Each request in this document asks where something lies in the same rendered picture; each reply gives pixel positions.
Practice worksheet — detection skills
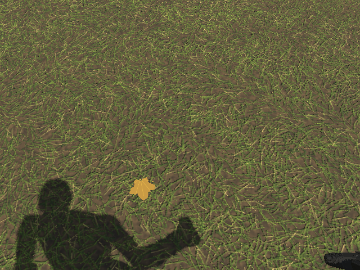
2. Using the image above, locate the robot right hand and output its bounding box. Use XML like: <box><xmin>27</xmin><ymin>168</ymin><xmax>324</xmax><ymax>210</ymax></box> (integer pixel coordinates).
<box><xmin>324</xmin><ymin>251</ymin><xmax>360</xmax><ymax>270</ymax></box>

